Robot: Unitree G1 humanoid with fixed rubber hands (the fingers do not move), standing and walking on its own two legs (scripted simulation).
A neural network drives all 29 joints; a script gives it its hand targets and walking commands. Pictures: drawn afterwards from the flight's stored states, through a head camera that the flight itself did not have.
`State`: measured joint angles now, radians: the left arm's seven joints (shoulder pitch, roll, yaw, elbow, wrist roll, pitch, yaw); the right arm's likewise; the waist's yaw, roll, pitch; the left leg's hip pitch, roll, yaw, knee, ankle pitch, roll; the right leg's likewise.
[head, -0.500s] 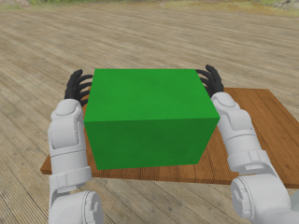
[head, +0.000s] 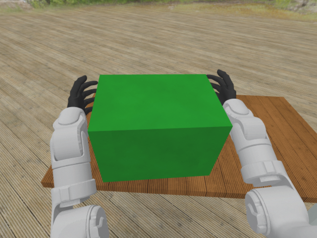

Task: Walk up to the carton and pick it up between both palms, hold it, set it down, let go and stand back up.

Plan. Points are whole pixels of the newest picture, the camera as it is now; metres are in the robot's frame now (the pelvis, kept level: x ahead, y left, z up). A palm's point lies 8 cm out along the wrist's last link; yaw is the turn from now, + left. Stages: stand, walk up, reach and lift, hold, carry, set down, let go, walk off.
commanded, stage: hold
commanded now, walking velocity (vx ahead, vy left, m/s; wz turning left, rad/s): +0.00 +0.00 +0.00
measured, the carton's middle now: (156, 126) +0.33 +0.00 +0.17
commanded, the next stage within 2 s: none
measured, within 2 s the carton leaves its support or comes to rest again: neither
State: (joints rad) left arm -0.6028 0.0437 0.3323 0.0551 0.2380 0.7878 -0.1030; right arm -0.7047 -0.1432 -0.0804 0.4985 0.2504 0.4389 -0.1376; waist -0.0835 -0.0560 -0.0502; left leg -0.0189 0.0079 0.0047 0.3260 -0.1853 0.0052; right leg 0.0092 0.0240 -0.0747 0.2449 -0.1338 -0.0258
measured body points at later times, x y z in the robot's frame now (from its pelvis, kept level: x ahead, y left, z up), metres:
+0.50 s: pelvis -0.01 +0.00 +0.00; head -0.07 +0.03 +0.45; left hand +0.37 +0.18 +0.22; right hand +0.37 -0.18 +0.22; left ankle +0.00 +0.11 -0.75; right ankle +0.01 -0.10 -0.75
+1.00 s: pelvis +0.00 +0.00 +0.00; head -0.06 +0.03 +0.44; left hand +0.36 +0.18 +0.22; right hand +0.37 -0.18 +0.22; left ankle +0.00 +0.11 -0.75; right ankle +0.01 -0.10 -0.75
